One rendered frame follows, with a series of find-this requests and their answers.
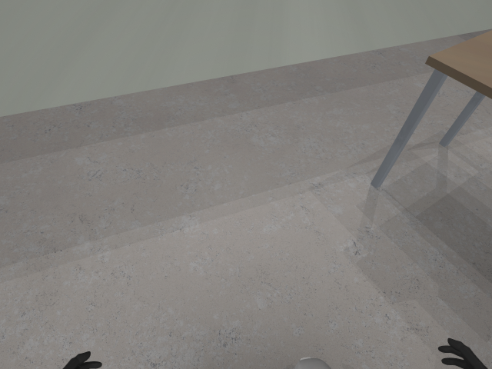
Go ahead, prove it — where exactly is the right robot hand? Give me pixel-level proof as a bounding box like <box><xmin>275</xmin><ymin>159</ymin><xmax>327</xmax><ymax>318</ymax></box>
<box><xmin>438</xmin><ymin>338</ymin><xmax>488</xmax><ymax>369</ymax></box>

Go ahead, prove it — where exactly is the left robot hand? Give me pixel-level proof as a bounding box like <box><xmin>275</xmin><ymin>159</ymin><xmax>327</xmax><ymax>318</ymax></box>
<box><xmin>63</xmin><ymin>351</ymin><xmax>102</xmax><ymax>369</ymax></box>

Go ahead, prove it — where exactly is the table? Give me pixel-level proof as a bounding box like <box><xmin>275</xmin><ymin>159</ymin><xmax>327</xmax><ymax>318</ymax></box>
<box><xmin>371</xmin><ymin>30</ymin><xmax>492</xmax><ymax>188</ymax></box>

